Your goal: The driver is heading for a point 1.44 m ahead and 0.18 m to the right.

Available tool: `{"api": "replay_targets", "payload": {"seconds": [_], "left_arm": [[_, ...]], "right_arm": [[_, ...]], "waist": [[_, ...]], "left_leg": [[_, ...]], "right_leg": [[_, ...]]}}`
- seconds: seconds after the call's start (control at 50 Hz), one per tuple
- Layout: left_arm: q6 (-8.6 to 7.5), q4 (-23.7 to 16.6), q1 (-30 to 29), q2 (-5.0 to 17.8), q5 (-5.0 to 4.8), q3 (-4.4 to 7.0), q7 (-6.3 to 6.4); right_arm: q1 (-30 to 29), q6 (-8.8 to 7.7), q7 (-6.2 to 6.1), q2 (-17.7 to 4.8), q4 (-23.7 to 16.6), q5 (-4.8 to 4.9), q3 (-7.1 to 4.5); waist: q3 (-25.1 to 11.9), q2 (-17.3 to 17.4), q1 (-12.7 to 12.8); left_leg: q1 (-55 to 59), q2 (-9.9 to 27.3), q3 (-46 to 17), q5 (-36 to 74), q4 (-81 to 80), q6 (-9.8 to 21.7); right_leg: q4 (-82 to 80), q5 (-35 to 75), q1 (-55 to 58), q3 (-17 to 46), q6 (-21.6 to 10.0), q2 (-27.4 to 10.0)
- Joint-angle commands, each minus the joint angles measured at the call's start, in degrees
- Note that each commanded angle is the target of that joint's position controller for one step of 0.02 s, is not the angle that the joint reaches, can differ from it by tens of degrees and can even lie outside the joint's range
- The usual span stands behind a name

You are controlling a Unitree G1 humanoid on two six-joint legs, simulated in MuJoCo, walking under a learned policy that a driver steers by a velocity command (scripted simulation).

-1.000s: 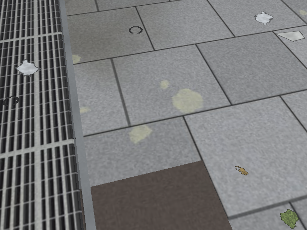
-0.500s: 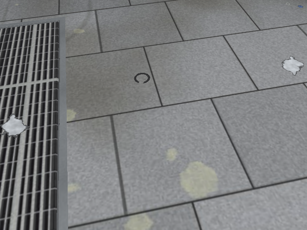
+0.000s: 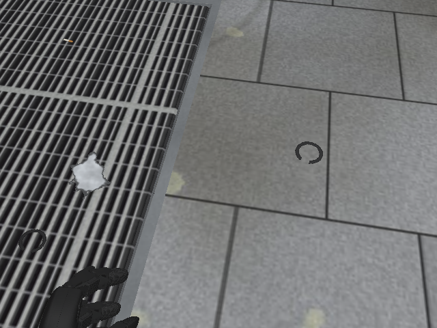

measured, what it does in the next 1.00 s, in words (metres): walks ahead: right foot, then left foot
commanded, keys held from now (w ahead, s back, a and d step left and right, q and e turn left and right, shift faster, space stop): shift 0.92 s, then w+shift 0.08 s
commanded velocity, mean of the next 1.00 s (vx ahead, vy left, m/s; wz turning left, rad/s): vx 0.08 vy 0.00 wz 0.22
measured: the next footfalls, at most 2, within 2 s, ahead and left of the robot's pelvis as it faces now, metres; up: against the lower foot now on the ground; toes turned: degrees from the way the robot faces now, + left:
right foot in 0.14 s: +0.30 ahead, -0.17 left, +0.00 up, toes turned +9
left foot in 0.48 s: +0.12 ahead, +0.03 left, +0.00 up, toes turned +7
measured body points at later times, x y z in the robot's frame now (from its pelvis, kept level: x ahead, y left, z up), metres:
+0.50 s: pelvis +0.11 -0.07 +0.00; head +0.12 -0.07 +0.45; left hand +0.14 +0.21 -0.12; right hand +0.29 -0.29 -0.12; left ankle +0.08 +0.02 -0.74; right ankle +0.23 -0.15 -0.73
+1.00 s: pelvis +0.14 -0.07 +0.01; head +0.14 -0.07 +0.46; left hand +0.15 +0.19 -0.13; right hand +0.23 -0.31 -0.13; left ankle +0.08 +0.02 -0.73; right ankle +0.21 -0.16 -0.73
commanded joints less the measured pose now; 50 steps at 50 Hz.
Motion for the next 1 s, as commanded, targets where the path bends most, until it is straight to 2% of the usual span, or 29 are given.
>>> {"api": "replay_targets", "payload": {"seconds": [0.02,0.06,0.08,0.1,0.12,0.14,0.16,0.18,0.2,0.22,0.24,0.28,0.32,0.4,0.46,0.48,0.5,0.52,0.54,0.56,0.62,0.64,0.66,0.72,0.92,0.94,0.96,0.98,1.0], "left_arm": [[0.63,-1.6,5.0,5.4,-0.7,1.19,0.24],[-0.1,-1.3,4.8,6.2,-0.72,1.2,0.35],[-0.72,-0.6,6.5,7.2,-0.52,1.57,0.44],[-1.4,0.5,9.7,8.2,-0.27,2.0,0.6],[-2.33,2.0,14.1,8.9,0.14,2.33,0.9],[-3.01,2.2,18.7,12.2,0.39,2.93,1.37],[-1.78,1.3,17.7,15.1,-0.11,3.89,1.05],[-0.81,1.0,16.2,12.6,-1.56,4.22,0.72],[-0.32,0.2,14.3,8.3,-1.82,3.23,0.74],[0.24,0.6,12.5,6.2,-1.31,2.58,0.8],[0.49,1.1,11.8,6.6,-0.77,2.59,0.86],[0.73,2.4,11.5,7.9,-0.31,3.21,0.34],[0.88,3.2,11.9,7.8,-0.19,3.37,-0.07],[2.34,4.9,13.9,9.0,-0.23,4.31,-0.68],[4.07,6.2,15.9,9.8,-1.07,4.95,-0.86],[4.16,6.7,17.3,9.2,-1.1,4.97,-0.85],[3.92,6.2,18.1,6.8,-1.18,4.54,-1.13],[3.55,4.6,14.9,4.8,-2.21,3.98,-1.11],[3.54,5.8,14.2,5.4,-1.67,4.2,-1.26],[3.38,6.6,14.8,4.0,-1.46,4.06,-1.68],[2.34,8.9,17.5,4.8,-0.36,3.88,-1.52],[1.83,9.1,16.0,6.0,-0.61,4.0,-1.25],[1.72,9.9,16.9,6.7,-1.19,4.32,-1.32],[2.06,11.6,16.4,5.5,-1.33,4.08,-1.34],[2.09,16.9,15.4,4.8,-1.42,4.14,-0.47],[2.27,17.8,16.5,5.0,-1.41,4.28,-0.56],[2.66,17.8,16.3,6.6,-1.23,4.95,-0.81],[2.91,16.7,13.7,7.3,-1.01,5.28,-1.29],[2.71,14.9,9.9,5.5,-1.02,4.94,-1.95]], "right_arm": [[-1.4,0.73,-0.71,-8.3,-5.1,0.25,-2.58],[-0.5,1.4,-1.0,-7.4,-5.7,-0.44,-2.51],[-0.8,1.42,-1.15,-7.1,-6.1,-0.84,-2.45],[-2.0,1.16,-1.26,-7.2,-6.6,-0.97,-2.42],[-3.2,0.61,-1.26,-6.8,-7.1,-0.42,-2.24],[-1.2,0.09,-1.21,-4.0,-9.0,0.33,-1.43],[8.0,0.17,-1.59,-2.0,-9.5,0.61,-1.24],[9.2,0.91,-1.69,-5.3,-7.1,-2.1,-1.19],[3.7,1.58,-1.35,-6.6,-6.6,-2.49,-1.41],[-1.0,2.16,-0.93,-6.3,-7.6,-2.13,-1.25],[-3.2,2.88,-0.39,-5.5,-8.6,-1.62,-0.92],[-2.0,4.14,0.29,-4.1,-8.3,-1.04,-0.25],[-2.3,4.59,0.39,-3.0,-8.3,-0.75,0.52],[-5.5,5.07,0.37,-1.9,-8.3,-0.7,1.97],[-2.3,4.09,0.37,-1.4,-6.2,-1.04,2.42],[-3.0,3.5,0.17,-2.0,-6.3,-1.54,2.57],[-3.9,2.79,-0.17,-4.0,-7.2,-2.49,2.58],[-7.8,2.32,-0.56,-5.5,-8.0,-2.36,2.39],[-12.2,1.6,-0.69,-2.5,-8.1,-2.25,3.32],[-14.4,0.89,-1.01,-1.1,-7.9,-1.86,3.87],[-12.6,-0.28,-1.56,-1.3,-6.3,-1.12,3.85],[-8.6,-0.55,-1.4,-0.2,-5.5,-0.58,4.11],[-6.7,-0.32,-1.36,-0.9,-4.4,-0.43,3.86],[-5.7,0.27,-1.6,-0.7,-2.8,-0.77,3.6],[-3.8,-0.16,-2.13,0.0,2.2,-0.63,3.1],[-1.5,-0.12,-2.03,-0.3,3.3,-0.83,2.87],[-1.2,0.14,-1.79,-1.9,3.2,-1.14,2.26],[-0.1,0.32,-1.43,-3.2,3.1,-1.38,1.79],[1.5,0.08,-1.28,-5.1,3.5,-1.21,1.02]], "waist": [[-12.8,3.1,2.4],[-12.0,4.7,0.9],[-11.6,5.2,1.3],[-11.3,5.4,3.1],[-11.3,4.5,5.7],[-16.5,-3.5,6.1],[-23.2,-16.1,1.6],[-24.4,-10.8,1.4],[-19.9,-4.0,2.7],[-16.4,-1.7,2.9],[-14.2,-3.7,2.9],[-12.9,-6.9,1.9],[-13.0,-7.7,1.8],[-11.1,-11.5,4.1],[-8.5,-9.7,2.8],[-6.9,-7.2,2.9],[-7.3,0.5,3.7],[-4.2,11.3,4.2],[-1.8,8.1,5.5],[-2.7,7.7,7.3],[-4.8,6.9,7.9],[-6.3,4.9,5.6],[-5.9,3.8,5.6],[-2.7,0.4,5.3],[-5.2,-0.7,5.2],[-7.6,-0.5,4.8],[-5.8,0.7,4.4],[-2.1,1.7,3.1],[1.0,5.4,1.4]], "left_leg": [[-0.9,8.6,-7.8,45.4,1.9,-0.9],[1.2,9.7,-10.8,39.2,4.6,-2.2],[2.1,10.7,-13.0,36.2,6.8,-2.8],[2.6,11.0,-13.9,34.5,10.1,-3.7],[1.4,9.7,-12.7,31.9,15.9,-5.3],[-3.6,6.4,-8.1,10.4,30.3,-7.3],[-12.5,-2.5,0.2,-29.6,43.7,-9.5],[-16.8,2.7,0.3,-26.9,50.0,-9.1],[-16.5,4.2,-0.7,-21.7,51.3,-9.5],[-16.2,5.0,-0.7,-18.7,49.2,-10.0],[-15.7,6.0,-0.8,-17.1,46.9,-10.4],[-11.0,5.5,1.4,-14.8,42.7,-11.1],[-8.1,5.8,3.1,-15.6,34.8,-10.9],[-1.6,7.8,6.4,-15.9,17.4,-8.6],[7.6,8.0,8.5,-6.0,1.1,-5.2],[9.6,9.5,5.5,-4.3,-3.8,-3.7],[10.2,18.3,-5.6,-10.3,-9.7,-2.0],[-3.1,27.9,-17.6,-17.9,-15.4,1.5],[-11.9,27.4,-14.6,-17.8,-16.2,1.2],[-13.6,23.9,-10.5,-16.6,-14.5,-1.0],[-7.5,18.5,-3.9,-3.3,-8.6,-4.7],[-7.5,17.6,-4.4,-3.8,-8.3,-5.5],[-5.9,16.5,-3.6,-7.1,-8.4,-5.5],[-3.9,16.3,-2.7,-6.4,-7.0,-4.8],[-1.4,15.9,-1.3,-1.1,-6.5,-5.0],[-0.7,14.9,-1.0,-12.4,-7.1,-4.3],[-2.1,14.5,-2.4,-25.2,-7.3,-2.8],[-2.6,16.4,-6.4,-35.1,-9.9,-0.6],[1.0,20.9,-12.8,-40.1,-14.4,2.1]], "right_leg": [[-9.1,8.6,15.4,-7.4,-0.5,6.3],[-15.0,9.1,16.8,-6.4,-1.1,6.9],[-18.2,8.9,18.6,-5.1,-1.9,6.9],[-22.5,10.4,21.7,-4.6,-3.1,6.9],[-28.4,17.7,27.6,-4.0,-4.9,5.5],[-26.0,40.5,38.2,7.1,-8.6,-7.5],[-26.8,65.0,46.0,25.5,-20.2,-23.0],[-27.1,54.8,43.6,32.0,-23.3,-23.2],[-28.4,43.4,38.4,24.3,-21.3,-18.2],[-29.9,34.5,33.7,17.2,-18.3,-13.8],[-31.5,29.7,30.8,12.7,-16.4,-10.8],[-33.3,25.6,25.6,6.0,-14.5,-6.5],[-34.6,20.1,24.5,3.8,-14.0,-5.3],[-38.8,-1.7,22.6,5.0,-14.1,-5.4],[-38.7,-10.0,17.0,4.8,-11.2,-4.4],[-38.3,-11.8,14.2,4.2,-8.5,-3.6],[-31.8,-12.6,11.9,1.1,-5.5,-0.9],[-26.7,-9.5,15.0,-6.5,-3.4,5.9],[-22.1,-5.4,24.7,-4.4,-3.7,4.1],[-22.7,-1.1,29.2,-4.6,-4.1,4.7],[-29.0,7.5,32.3,-3.9,-4.3,3.1],[-30.3,8.0,34.3,-1.5,-4.4,1.6],[-30.5,5.3,31.8,-0.8,-4.9,1.2],[-32.1,1.8,27.4,-0.3,-5.2,1.5],[-32.4,4.7,30.2,0.4,-6.2,0.7],[-31.9,-6.4,30.6,-0.3,-6.8,2.0],[-30.0,-20.0,27.4,-1.2,-7.7,3.7],[-28.4,-26.9,20.5,-1.0,-8.2,4.1],[-23.9,-22.7,13.6,-4.3,-7.2,5.6]]}}
Keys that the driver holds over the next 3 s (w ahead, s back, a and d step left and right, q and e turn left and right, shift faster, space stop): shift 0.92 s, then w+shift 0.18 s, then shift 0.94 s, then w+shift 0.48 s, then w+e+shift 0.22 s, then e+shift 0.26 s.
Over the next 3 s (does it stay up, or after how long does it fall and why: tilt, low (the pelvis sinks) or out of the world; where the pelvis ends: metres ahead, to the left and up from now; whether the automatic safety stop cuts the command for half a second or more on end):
stays up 0.86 0.07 -0.02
